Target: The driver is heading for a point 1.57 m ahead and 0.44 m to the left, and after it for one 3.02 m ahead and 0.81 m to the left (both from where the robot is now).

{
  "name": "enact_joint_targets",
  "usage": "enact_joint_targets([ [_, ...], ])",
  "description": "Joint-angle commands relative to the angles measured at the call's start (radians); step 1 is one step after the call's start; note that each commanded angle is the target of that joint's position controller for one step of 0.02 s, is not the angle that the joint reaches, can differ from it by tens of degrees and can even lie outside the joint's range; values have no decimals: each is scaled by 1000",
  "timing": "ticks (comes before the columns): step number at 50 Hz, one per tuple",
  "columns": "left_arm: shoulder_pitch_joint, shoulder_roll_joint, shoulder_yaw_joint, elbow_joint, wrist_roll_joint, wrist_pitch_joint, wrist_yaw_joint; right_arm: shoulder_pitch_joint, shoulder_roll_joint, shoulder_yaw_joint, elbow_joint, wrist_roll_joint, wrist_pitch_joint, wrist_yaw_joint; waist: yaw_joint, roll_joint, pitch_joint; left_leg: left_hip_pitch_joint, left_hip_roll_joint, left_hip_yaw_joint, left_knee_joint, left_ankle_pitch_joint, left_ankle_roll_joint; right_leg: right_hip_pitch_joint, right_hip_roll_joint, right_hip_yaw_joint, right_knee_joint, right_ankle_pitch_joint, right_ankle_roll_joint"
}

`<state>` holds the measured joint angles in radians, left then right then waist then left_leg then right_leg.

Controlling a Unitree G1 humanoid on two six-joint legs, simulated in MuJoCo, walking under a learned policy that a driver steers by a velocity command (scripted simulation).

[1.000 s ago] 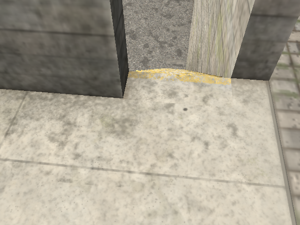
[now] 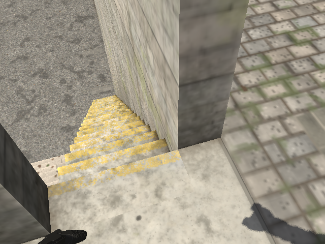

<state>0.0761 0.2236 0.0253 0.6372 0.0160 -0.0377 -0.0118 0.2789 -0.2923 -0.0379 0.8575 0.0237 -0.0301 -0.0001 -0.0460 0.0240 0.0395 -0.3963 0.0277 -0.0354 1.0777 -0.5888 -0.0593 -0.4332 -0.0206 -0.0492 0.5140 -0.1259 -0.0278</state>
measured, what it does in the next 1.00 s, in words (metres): steps on the spot, turning left: left foot, then right foot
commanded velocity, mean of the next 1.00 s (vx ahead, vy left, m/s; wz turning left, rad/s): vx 0.04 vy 0.00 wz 0.48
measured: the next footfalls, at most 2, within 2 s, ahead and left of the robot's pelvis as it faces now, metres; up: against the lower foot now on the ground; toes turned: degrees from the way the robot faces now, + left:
left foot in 0.28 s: +0.06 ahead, +0.13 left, +0.00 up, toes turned +13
right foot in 0.76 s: +0.12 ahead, -0.07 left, +0.00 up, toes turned +31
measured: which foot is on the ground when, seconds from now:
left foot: up 0.00-0.26, down 0.28-0.76, up 0.78-1.00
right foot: down 0.00-0.28, up 0.30-0.74, down 0.76-1.00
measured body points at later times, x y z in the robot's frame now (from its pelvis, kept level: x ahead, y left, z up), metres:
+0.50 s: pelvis +0.02 +0.04 +0.01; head +0.05 +0.08 +0.46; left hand +0.10 +0.36 -0.11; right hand +0.22 -0.20 -0.07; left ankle +0.02 +0.12 -0.73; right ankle +0.05 -0.12 -0.64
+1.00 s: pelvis +0.03 +0.01 +0.01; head +0.06 +0.01 +0.46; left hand +0.00 +0.31 -0.08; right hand +0.30 -0.18 -0.09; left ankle -0.07 +0.12 -0.66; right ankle +0.08 -0.09 -0.73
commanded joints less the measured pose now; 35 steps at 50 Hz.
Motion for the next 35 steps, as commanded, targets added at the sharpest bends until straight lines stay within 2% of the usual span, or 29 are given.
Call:
enact_joint_targets([
  [1,31,158,56,-15,5,2,12,77,-84,-34,-49,-7,52,-31,7,-157,-161,-90,46,-2,53,83,-35,186,-269,186,-208,346,-216],
  [2,5,160,60,-14,11,4,14,94,-55,-32,-51,-3,63,-34,-2,-162,-149,-58,42,19,35,101,-38,144,-265,152,-226,288,-220],
  [5,-16,169,68,6,9,7,31,37,-46,-35,-91,-11,76,-32,7,-163,-132,-25,54,34,-76,200,-14,103,-270,86,-257,150,-215],
  [6,-24,179,71,12,11,8,36,13,-55,-37,-110,-19,79,-25,11,-166,-133,-9,57,34,-119,233,-8,106,-274,71,-254,137,-214],
  [8,-23,188,76,27,7,15,42,-18,-62,-39,-135,-19,84,-11,22,-168,-144,13,56,47,-178,267,5,132,-293,58,-244,114,-212],
  [10,-14,198,80,43,-5,24,43,-35,-73,-44,-158,-17,88,3,28,-167,-141,34,51,64,-236,252,26,160,-315,55,-219,91,-196],
  [12,-24,211,85,55,-21,34,45,-17,-73,-50,-165,-17,88,14,9,-154,-136,99,30,98,-363,296,61,166,-312,33,-160,47,-154],
  [13,-19,204,84,65,-29,39,46,10,-75,-55,-156,-21,86,16,-2,-130,-136,157,2,118,-448,351,87,150,-289,8,-103,-14,-114],
  [14,6,176,80,81,-33,48,45,20,-102,-64,-157,-36,80,13,-1,-61,-102,200,4,67,-547,446,121,90,-236,-40,13,-99,-42],
  [15,58,125,69,79,-7,51,36,27,-214,-87,-176,-45,77,-6,41,251,-67,270,220,-260,-688,770,214,-94,-88,-164,337,-331,73],
  [16,-13,152,74,35,0,51,39,32,-274,-87,-212,-70,60,1,4,312,-66,221,381,-494,-756,893,404,-239,35,-28,612,-569,109],
  [17,-56,188,87,30,-13,53,43,33,-251,-81,-213,-86,37,15,-21,190,-96,195,348,-453,-771,801,414,-252,24,79,722,-529,93],
  [18,-46,193,93,34,-23,58,49,-22,-231,-77,-219,-68,22,16,15,144,-73,195,288,-373,-755,753,356,-266,11,105,741,-435,77],
  [19,-23,192,97,56,-17,63,59,-81,-194,-68,-229,-42,21,11,42,94,-77,203,238,-313,-738,715,299,-269,-1,115,723,-355,74],
  [20,-13,199,100,61,-7,67,67,-112,-165,-58,-238,-25,25,3,54,109,-87,200,218,-284,-726,743,275,-252,-1,120,717,-305,80],
  [22,8,189,100,64,-9,64,65,-100,-144,-48,-248,-28,29,-9,62,108,-136,225,187,-259,-710,800,271,-205,23,120,731,-243,90],
  [23,-22,167,87,44,2,57,63,-93,-149,-47,-256,-34,29,-24,56,88,-149,258,195,-278,-707,818,279,-210,34,124,666,-242,99],
  [24,-38,176,85,39,-1,49,70,-95,-154,-45,-262,-45,33,-36,43,96,-151,285,188,-278,-700,830,276,-207,36,128,602,-249,111],
  [25,-56,155,73,38,-5,47,70,-91,-163,-48,-258,-42,45,-51,36,77,-176,328,184,-277,-689,816,268,-211,40,125,502,-226,122],
  [27,-59,134,59,48,-14,38,66,-80,-183,-55,-260,-34,68,-73,19,117,-186,333,164,-307,-698,695,262,-144,47,128,358,-224,133],
  [28,-59,145,59,49,-23,30,58,-78,-188,-55,-270,-32,78,-71,15,149,-158,305,154,-327,-708,631,266,-107,56,126,313,-245,131],
  [29,-57,153,58,56,-26,24,51,-85,-194,-58,-275,-34,86,-68,14,152,-143,275,148,-344,-719,570,269,-73,64,121,269,-254,126],
  [32,-53,178,57,67,-28,11,34,-98,-206,-62,-288,-33,95,-56,9,160,-112,231,138,-417,-732,505,272,5,81,123,158,-266,111],
  [33,-40,178,59,75,-31,6,29,-81,-209,-66,-280,-19,95,-53,12,165,-114,242,137,-447,-726,539,269,24,87,129,120,-262,101],
  [35,-24,181,56,84,-31,-3,17,-103,-209,-67,-286,-9,98,-53,24,150,-121,270,130,-481,-702,599,250,67,84,130,11,-231,79],
])
Over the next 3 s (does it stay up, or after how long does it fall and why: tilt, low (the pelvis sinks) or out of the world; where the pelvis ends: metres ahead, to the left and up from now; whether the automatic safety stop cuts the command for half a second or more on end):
stays up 0.46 0.01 0.01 its command is cut before an obstacle after 1.3 s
